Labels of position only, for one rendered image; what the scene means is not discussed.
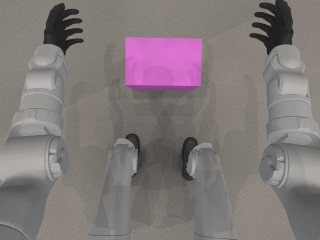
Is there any robot left upper arm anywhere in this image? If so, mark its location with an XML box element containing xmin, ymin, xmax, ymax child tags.
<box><xmin>0</xmin><ymin>134</ymin><xmax>70</xmax><ymax>240</ymax></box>

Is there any left robot forearm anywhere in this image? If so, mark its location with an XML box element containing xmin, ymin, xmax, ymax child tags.
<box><xmin>0</xmin><ymin>44</ymin><xmax>68</xmax><ymax>181</ymax></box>

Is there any robot right hand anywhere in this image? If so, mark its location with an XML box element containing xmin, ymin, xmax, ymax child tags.
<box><xmin>249</xmin><ymin>0</ymin><xmax>294</xmax><ymax>55</ymax></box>

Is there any robot right upper arm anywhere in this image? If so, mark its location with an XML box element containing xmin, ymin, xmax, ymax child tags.
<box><xmin>259</xmin><ymin>142</ymin><xmax>320</xmax><ymax>240</ymax></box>

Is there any robot left hand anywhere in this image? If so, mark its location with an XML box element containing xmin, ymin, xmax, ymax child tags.
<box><xmin>43</xmin><ymin>3</ymin><xmax>84</xmax><ymax>55</ymax></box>

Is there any robot left thigh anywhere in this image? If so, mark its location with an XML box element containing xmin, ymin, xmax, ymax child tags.
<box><xmin>87</xmin><ymin>144</ymin><xmax>138</xmax><ymax>240</ymax></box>

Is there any carton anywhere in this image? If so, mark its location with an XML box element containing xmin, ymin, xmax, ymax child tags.
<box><xmin>125</xmin><ymin>37</ymin><xmax>202</xmax><ymax>91</ymax></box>

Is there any right robot forearm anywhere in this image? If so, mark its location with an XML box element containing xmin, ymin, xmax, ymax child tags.
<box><xmin>262</xmin><ymin>44</ymin><xmax>320</xmax><ymax>148</ymax></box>

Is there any robot left shin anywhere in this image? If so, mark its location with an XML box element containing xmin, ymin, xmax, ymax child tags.
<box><xmin>108</xmin><ymin>138</ymin><xmax>134</xmax><ymax>158</ymax></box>

